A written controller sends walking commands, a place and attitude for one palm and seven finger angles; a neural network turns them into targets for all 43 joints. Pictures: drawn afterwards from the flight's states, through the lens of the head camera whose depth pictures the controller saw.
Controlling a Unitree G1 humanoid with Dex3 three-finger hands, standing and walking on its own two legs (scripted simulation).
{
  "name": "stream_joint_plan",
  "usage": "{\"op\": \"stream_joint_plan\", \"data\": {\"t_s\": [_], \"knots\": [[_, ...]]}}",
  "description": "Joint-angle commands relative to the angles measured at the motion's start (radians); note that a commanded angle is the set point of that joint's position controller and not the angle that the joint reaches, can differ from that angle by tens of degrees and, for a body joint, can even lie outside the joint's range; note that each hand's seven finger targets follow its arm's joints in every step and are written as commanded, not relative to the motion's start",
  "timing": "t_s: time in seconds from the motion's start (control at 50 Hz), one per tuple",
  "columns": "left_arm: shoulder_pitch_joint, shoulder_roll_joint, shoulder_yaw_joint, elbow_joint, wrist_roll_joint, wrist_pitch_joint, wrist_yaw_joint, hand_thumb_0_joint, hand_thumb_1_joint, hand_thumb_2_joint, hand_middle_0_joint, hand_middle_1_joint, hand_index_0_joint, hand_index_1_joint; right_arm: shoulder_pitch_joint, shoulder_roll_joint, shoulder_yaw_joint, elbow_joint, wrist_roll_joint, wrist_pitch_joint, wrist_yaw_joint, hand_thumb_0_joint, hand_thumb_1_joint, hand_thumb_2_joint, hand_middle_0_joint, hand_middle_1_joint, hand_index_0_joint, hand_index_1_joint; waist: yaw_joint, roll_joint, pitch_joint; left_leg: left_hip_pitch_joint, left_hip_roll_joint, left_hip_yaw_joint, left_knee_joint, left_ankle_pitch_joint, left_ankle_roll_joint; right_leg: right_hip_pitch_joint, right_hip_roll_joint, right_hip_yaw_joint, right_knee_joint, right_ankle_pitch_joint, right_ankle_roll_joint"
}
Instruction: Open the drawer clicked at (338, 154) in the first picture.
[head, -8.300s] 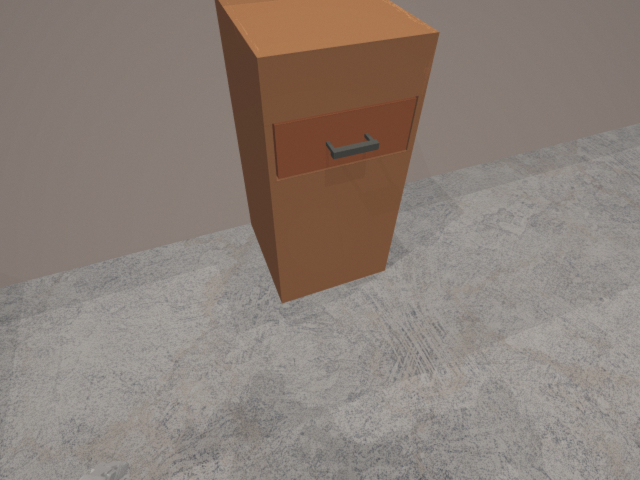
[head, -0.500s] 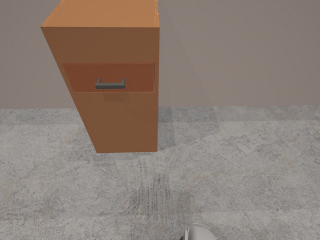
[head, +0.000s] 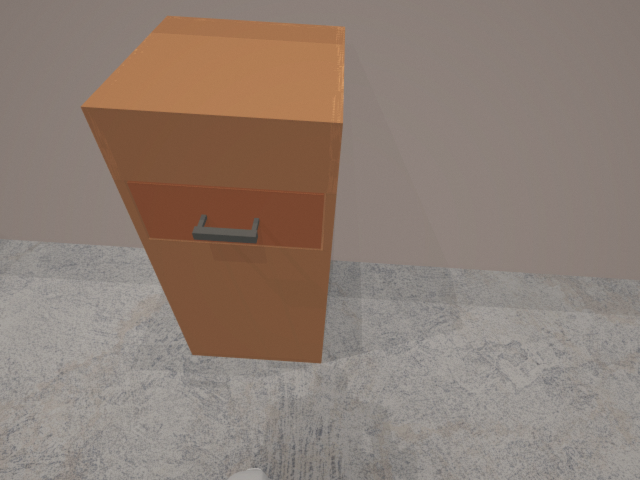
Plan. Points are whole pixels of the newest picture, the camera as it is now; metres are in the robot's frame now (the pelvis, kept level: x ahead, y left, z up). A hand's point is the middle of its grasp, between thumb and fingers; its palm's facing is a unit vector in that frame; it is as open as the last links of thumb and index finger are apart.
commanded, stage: come to a stop and stand still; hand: left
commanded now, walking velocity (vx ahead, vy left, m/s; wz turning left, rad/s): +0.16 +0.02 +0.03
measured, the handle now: (227, 227) +0.59 +0.24 -0.10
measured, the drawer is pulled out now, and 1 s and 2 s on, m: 0.00 0.00 0.00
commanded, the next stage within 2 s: look again from close up in 1.20 s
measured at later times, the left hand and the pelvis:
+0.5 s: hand out of the picture +0.11 +0.21 -0.18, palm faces +0.00 -0.97 -0.22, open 7.3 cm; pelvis +0.05 +0.01 +0.00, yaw -2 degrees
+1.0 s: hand out of the picture +0.07 +0.10 -0.17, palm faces +0.04 -0.98 -0.21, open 7.1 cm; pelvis +0.02 -0.08 +0.00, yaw -1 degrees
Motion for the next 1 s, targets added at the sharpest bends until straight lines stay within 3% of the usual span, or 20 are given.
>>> {"op": "stream_joint_plan", "data": {"t_s": [0.0,0.02,0.04,0.06,0.08,0.14,0.22,0.34,0.48,0.52,0.56,0.58,0.6,0.62,0.66,0.72,0.78,0.82,0.86,0.98], "knots": [[0.055,0.139,0.028,-0.023,-0.001,-0.005,0.017,0.0,0.9,0.9,-0.2,-0.3,-0.2,-0.3,0.035,-0.019,0.009,-0.035,-0.003,-0.037,0.004,0.0,-0.9,-0.9,0.2,0.3,0.2,0.3,-0.018,-0.089,0.06,0.157,-0.038,0.038,-0.187,0.019,0.005,-0.073,-0.279,0.185,-0.059,0.233,-0.103],[0.049,0.129,0.026,-0.024,-0.007,0.0,0.017,0.0,0.9,0.9,-0.2,-0.3,-0.2,-0.3,0.109,-0.042,0.007,-0.01,-0.005,-0.045,-0.001,0.0,-0.9,-0.9,0.2,0.3,0.2,0.3,-0.046,-0.035,0.016,0.297,-0.054,0.042,-0.265,0.079,0.009,-0.112,-0.234,0.141,0.049,0.241,-0.075],[0.067,0.098,0.02,-0.028,-0.012,0.004,0.014,0.0,0.9,0.9,-0.2,-0.3,-0.2,-0.3,0.209,-0.107,-0.006,0.019,-0.01,-0.055,-0.01,0.0,-0.9,-0.9,0.2,0.3,0.2,0.3,-0.079,0.109,-0.055,0.475,0.046,-0.083,-0.319,0.181,0.049,-0.212,-0.151,0.081,0.253,0.161,-0.028],[0.083,0.052,0.007,-0.044,-0.02,0.005,0.01,0.0,0.9,0.9,-0.2,-0.3,-0.2,-0.3,0.291,-0.198,-0.024,0.033,-0.012,-0.053,-0.021,0.0,-0.9,-0.9,0.2,0.3,0.2,0.3,-0.092,0.308,-0.115,0.612,0.261,-0.333,-0.377,0.381,0.148,-0.388,-0.039,-0.008,0.489,-0.214,0.026],[0.055,0.063,0.001,-0.057,-0.014,0.012,0.018,0.0,0.9,0.9,-0.2,-0.3,-0.2,-0.3,0.286,-0.198,-0.013,0.036,-0.002,-0.034,-0.032,0.0,-0.9,-0.9,0.2,0.3,0.2,0.3,-0.083,0.245,-0.086,0.545,0.323,-0.355,-0.404,0.484,0.201,-0.406,-0.049,0.081,0.615,-0.368,0.024],[0.056,0.029,-0.007,-0.003,-0.016,0.045,0.03,0.0,0.9,0.9,-0.2,-0.3,-0.2,-0.3,0.069,-0.089,0.031,0.001,0.001,-0.032,-0.058,0.0,-0.9,-0.9,0.2,0.3,0.2,0.3,-0.016,0.101,0.026,0.285,0.238,-0.186,-0.431,0.702,0.169,-0.262,-0.117,0.163,0.547,-0.242,0.055],[0.069,0.063,0.015,-0.016,-0.009,0.096,0.029,0.0,0.9,0.9,-0.2,-0.3,-0.2,-0.3,0.058,-0.134,0.001,-0.003,0.008,-0.009,-0.075,0.0,-0.9,-0.9,0.2,0.3,0.2,0.3,-0.019,0.048,-0.015,0.325,0.253,-0.145,-0.412,0.768,0.187,-0.276,-0.093,0.155,0.574,-0.174,0.071],[-0.004,0.094,0.046,-0.099,-0.001,0.132,0.024,0.0,0.9,0.9,-0.2,-0.3,-0.2,-0.3,0.029,-0.148,-0.019,-0.03,0.001,0.01,-0.075,0.0,-0.9,-0.9,0.2,0.3,0.2,0.3,-0.021,0.123,-0.046,0.313,0.237,-0.099,-0.401,0.613,0.19,-0.383,-0.064,0.201,0.751,-0.132,0.082],[-0.109,0.084,0.026,-0.157,-0.005,0.113,0.018,0.0,0.9,0.9,-0.2,-0.3,-0.2,-0.3,0.062,-0.162,-0.035,-0.024,-0.011,0.022,-0.052,0.0,-0.9,-0.9,0.2,0.3,0.2,0.3,-0.058,0.223,-0.048,0.327,0.2,-0.124,-0.395,0.395,0.175,-0.277,-0.055,0.122,0.4,-0.187,0.067],[-0.067,0.087,0.027,-0.147,-0.01,0.101,0.019,0.0,0.9,0.9,-0.2,-0.3,-0.2,-0.3,0.049,-0.168,-0.039,-0.026,-0.009,0.025,-0.045,0.0,-0.9,-0.9,0.2,0.3,0.2,0.3,-0.031,0.21,-0.06,0.274,0.185,-0.124,-0.372,0.301,0.149,-0.172,-0.048,0.112,0.245,-0.114,0.054],[-0.003,0.128,0.032,-0.121,-0.002,0.085,0.021,0.0,0.9,0.9,-0.2,-0.3,-0.2,-0.3,0.062,-0.135,-0.036,-0.026,0.003,0.03,-0.037,0.0,-0.9,-0.9,0.2,0.3,0.2,0.3,-0.004,0.051,-0.075,0.177,0.09,-0.064,-0.266,0.087,0.067,-0.017,-0.067,0.124,-0.006,0.095,0.054],[-0.028,0.201,0.035,-0.127,0.006,0.07,0.028,0.0,0.9,0.9,-0.2,-0.3,-0.2,-0.3,0.085,-0.066,-0.023,-0.035,0.012,0.034,-0.03,0.0,-0.9,-0.9,0.2,0.3,0.2,0.3,-0.022,-0.163,-0.06,0.089,-0.004,0.004,-0.143,-0.119,0.005,-0.018,-0.235,0.329,-0.101,0.121,-0.002],[-0.071,0.242,0.037,-0.14,0.003,0.068,0.03,0.0,0.9,0.9,-0.2,-0.3,-0.2,-0.3,0.034,-0.03,-0.008,-0.065,0.007,0.042,-0.026,0.0,-0.9,-0.9,0.2,0.3,0.2,0.3,-0.013,-0.291,0.003,0.063,-0.057,0.0,-0.048,-0.284,-0.008,-0.15,-0.345,0.415,-0.145,0.146,-0.075],[-0.102,0.236,0.029,-0.155,0.002,0.072,0.03,0.0,0.9,0.9,-0.2,-0.3,-0.2,-0.3,0.027,-0.041,-0.011,-0.067,0.007,0.051,-0.022,0.0,-0.9,-0.9,0.2,0.3,0.2,0.3,-0.01,-0.215,0.0,0.106,-0.054,-0.047,0.039,-0.3,0.002,-0.234,-0.356,0.387,-0.167,0.017,-0.12],[-0.152,0.199,0.031,-0.15,0.001,0.067,0.035,0.0,0.9,0.9,-0.2,-0.3,-0.2,-0.3,0.032,-0.047,-0.008,-0.047,-0.001,0.056,-0.026,0.0,-0.9,-0.9,0.2,0.3,0.2,0.3,-0.028,-0.301,0.042,0.06,-0.051,-0.073,0.096,-0.244,0.011,-0.213,-0.283,0.356,-0.145,0.07,-0.118],[-0.169,0.147,0.016,-0.14,-0.004,0.061,0.035,0.0,0.9,0.9,-0.2,-0.3,-0.2,-0.3,0.108,-0.032,0.0,0.008,0.006,0.042,-0.027,0.0,-0.9,-0.9,0.2,0.3,0.2,0.3,-0.049,-0.197,0.032,0.114,-0.059,-0.046,0.078,-0.166,-0.001,-0.17,-0.223,0.247,-0.083,0.212,-0.105],[-0.115,0.134,0.016,-0.11,-0.008,0.057,0.037,0.0,0.9,0.9,-0.2,-0.3,-0.2,-0.3,0.107,-0.016,0.01,0.021,0.007,0.036,-0.033,0.0,-0.9,-0.9,0.2,0.3,0.2,0.3,-0.028,-0.156,0.038,0.164,-0.055,-0.037,-0.07,-0.14,-0.008,-0.139,-0.224,0.253,-0.068,0.218,-0.111],[-0.102,0.131,0.012,-0.094,-0.015,0.057,0.038,0.0,0.9,0.9,-0.2,-0.3,-0.2,-0.3,0.133,-0.009,0.018,0.041,0.007,0.027,-0.04,0.0,-0.9,-0.9,0.2,0.3,0.2,0.3,-0.033,-0.116,0.029,0.26,-0.054,-0.046,-0.242,-0.04,-0.006,-0.152,-0.214,0.27,-0.037,0.208,-0.091],[-0.081,0.098,0.001,-0.078,-0.027,0.055,0.033,0.0,0.9,0.9,-0.2,-0.3,-0.2,-0.3,0.154,-0.037,0.025,0.066,0.006,0.007,-0.047,0.0,-0.9,-0.9,0.2,0.3,0.2,0.3,-0.024,0.005,-0.003,0.347,0.007,-0.122,-0.341,0.206,0.021,-0.156,-0.139,0.225,0.006,0.21,-0.028],[-0.069,0.107,-0.001,-0.034,-0.024,0.054,0.035,0.0,0.9,0.9,-0.2,-0.3,-0.2,-0.3,0.127,-0.031,0.031,0.088,0.009,0.012,-0.053,0.0,-0.9,-0.9,0.2,0.3,0.2,0.3,-0.014,0.058,0.004,0.297,0.006,-0.083,-0.356,0.113,0.008,-0.051,-0.122,0.224,-0.044,0.189,-0.002]]}}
